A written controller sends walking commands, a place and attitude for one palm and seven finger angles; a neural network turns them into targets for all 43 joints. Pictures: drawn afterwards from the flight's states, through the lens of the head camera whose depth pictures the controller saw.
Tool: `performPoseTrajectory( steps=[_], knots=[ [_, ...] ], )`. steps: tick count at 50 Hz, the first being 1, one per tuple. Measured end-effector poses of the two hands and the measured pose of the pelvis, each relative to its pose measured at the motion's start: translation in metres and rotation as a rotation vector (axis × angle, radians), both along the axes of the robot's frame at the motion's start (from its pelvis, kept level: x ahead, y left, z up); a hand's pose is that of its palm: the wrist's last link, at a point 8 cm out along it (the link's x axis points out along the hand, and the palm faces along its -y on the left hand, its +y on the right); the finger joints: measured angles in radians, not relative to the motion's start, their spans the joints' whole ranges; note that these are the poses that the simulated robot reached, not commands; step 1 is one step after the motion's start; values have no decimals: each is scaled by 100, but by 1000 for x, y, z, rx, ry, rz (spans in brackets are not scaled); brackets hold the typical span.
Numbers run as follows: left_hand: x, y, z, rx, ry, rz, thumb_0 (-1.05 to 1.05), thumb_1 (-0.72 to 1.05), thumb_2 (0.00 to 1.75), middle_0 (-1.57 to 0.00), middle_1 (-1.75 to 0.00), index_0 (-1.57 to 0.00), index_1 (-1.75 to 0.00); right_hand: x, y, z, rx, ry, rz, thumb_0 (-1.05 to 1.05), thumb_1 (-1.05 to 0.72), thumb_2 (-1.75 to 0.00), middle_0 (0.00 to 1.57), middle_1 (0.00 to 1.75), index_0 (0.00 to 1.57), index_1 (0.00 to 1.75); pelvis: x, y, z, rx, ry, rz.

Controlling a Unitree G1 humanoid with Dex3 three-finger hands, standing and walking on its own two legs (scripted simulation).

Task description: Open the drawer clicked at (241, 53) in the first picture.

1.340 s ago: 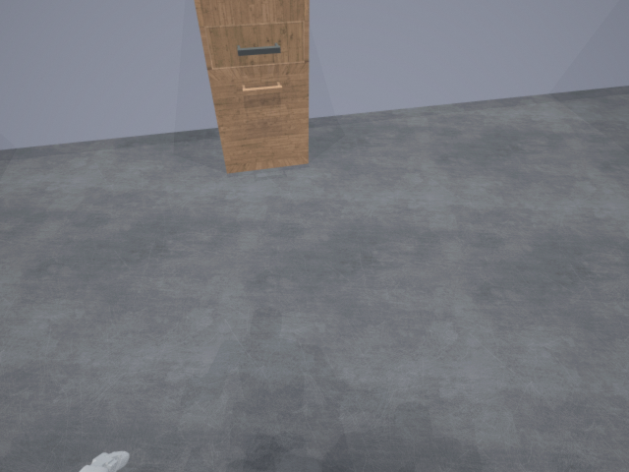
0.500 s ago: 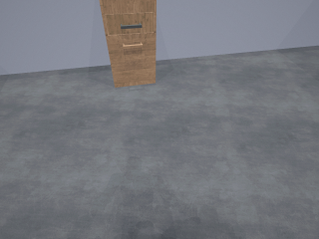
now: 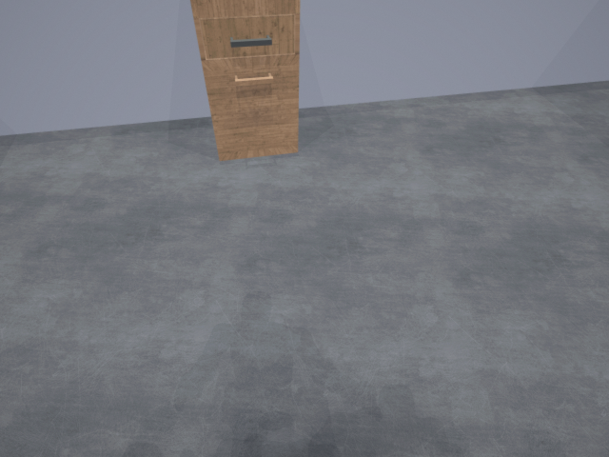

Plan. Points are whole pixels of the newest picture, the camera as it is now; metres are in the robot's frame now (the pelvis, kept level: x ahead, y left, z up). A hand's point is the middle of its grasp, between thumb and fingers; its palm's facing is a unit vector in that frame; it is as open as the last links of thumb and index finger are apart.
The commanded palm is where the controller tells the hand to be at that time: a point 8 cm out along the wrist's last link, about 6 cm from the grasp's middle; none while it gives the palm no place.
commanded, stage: look at it before walking up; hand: left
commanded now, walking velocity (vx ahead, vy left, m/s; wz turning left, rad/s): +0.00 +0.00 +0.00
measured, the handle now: (250, 40) +1.67 +0.33 -0.15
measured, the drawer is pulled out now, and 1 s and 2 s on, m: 0.00 0.00 0.00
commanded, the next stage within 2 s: walk to a spot facing it in 0.10 s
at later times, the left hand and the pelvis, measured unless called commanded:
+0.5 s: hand out of the picture +0.05 +0.21 -0.19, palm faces +0.00 -0.98 -0.19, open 7.4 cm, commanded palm none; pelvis +0.06 +0.01 -0.01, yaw -2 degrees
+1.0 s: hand (246, 349) +0.33 +0.13 -0.18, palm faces -0.05 -0.98 -0.20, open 7.3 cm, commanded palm none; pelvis +0.25 -0.05 -0.02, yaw -4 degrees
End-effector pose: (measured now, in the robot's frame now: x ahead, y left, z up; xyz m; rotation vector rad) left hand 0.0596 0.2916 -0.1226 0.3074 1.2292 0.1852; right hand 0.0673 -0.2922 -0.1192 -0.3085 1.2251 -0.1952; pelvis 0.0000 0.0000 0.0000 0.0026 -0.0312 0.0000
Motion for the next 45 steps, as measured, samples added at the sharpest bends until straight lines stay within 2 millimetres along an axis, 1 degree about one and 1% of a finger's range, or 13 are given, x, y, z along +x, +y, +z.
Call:
performPoseTrajectory(
  steps=[14,19,25,27,28,30,32,35,38,40,42,43,45],
  knots=[
    [12,-2,1,5,-13,5,0,90,90,-20,-30,-20,-30,15,2,-1,3,-17,8,1,-90,-90,20,30,20,30,9,-1,0,0,3,-3],
    [2,-17,-14,-51,34,26,0,90,90,-20,-30,-20,-30,7,21,-12,43,24,-9,1,-90,-90,20,30,20,30,26,1,-5,-8,14,-15],
    [-16,-30,-40,-141,153,68,0,90,90,-20,-30,-20,-30,-10,53,-26,80,99,-74,1,-90,-90,20,30,20,30,59,15,-15,-14,24,-34],
    [-14,-34,-44,-156,210,54,0,90,90,-20,-30,-20,-30,-18,64,-28,93,114,-119,1,-90,-90,20,30,20,30,72,17,-16,-7,29,-58],
    [-9,-36,-43,-159,232,41,0,91,90,-20,-30,-20,-30,-24,69,-28,99,125,-144,1,-90,-90,20,30,20,30,78,17,-15,-6,30,-67],
    [10,-41,-41,-165,243,18,1,91,90,-20,-30,-20,-30,-39,79,-26,114,169,-193,0,-90,-90,20,30,20,30,90,16,-13,-7,32,-71],
    [40,-46,-38,-170,219,0,1,91,90,-20,-30,-20,-30,-56,89,-22,132,242,-230,0,-90,-90,20,30,20,30,103,12,-10,-10,34,-68],
    [98,-57,-34,-174,148,-33,1,91,90,-20,-30,-20,-30,-77,98,-16,162,367,-279,0,-90,-90,20,30,20,30,124,5,-9,-12,38,-71],
    [164,-73,-33,-170,61,-78,1,91,90,-19,-30,-20,-30,-86,100,-14,190,472,-324,1,-90,-90,20,30,20,30,149,-6,-14,-12,36,-84],
    [206,-86,-35,-161,-3,-105,1,91,90,-19,-30,-20,-30,-82,95,-19,204,520,-351,1,-90,-90,20,30,20,30,169,-17,-22,-11,31,-93],
    [241,-96,-41,-146,-73,-116,0,91,90,-19,-30,-20,-30,-69,84,-28,214,544,-364,1,-90,-90,20,30,20,30,189,-30,-32,-4,19,-94],
    [253,-101,-41,-141,-100,-111,0,91,90,-19,-30,-20,-30,-57,78,-31,214,537,-363,1,-90,-90,20,30,20,30,196,-35,-34,-4,13,-90],
    [266,-107,-38,-143,-121,-89,0,91,90,-19,-30,-20,-30,-21,61,-37,202,480,-350,1,-90,-90,20,30,20,30,211,-42,-31,-8,-4,-80]
  ],
)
